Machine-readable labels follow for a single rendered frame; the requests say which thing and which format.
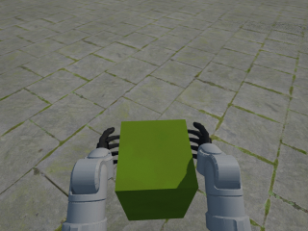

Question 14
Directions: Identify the robot left hand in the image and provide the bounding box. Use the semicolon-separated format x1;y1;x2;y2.
96;127;120;165

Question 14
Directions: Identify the robot right forearm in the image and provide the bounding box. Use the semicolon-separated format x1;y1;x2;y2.
196;142;251;231

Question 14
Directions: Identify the robot right hand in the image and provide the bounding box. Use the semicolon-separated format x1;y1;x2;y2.
188;122;212;159

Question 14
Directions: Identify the carton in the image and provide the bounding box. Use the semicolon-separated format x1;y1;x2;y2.
115;119;199;221

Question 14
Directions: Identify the robot left forearm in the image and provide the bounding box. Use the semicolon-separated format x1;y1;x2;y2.
62;147;114;231

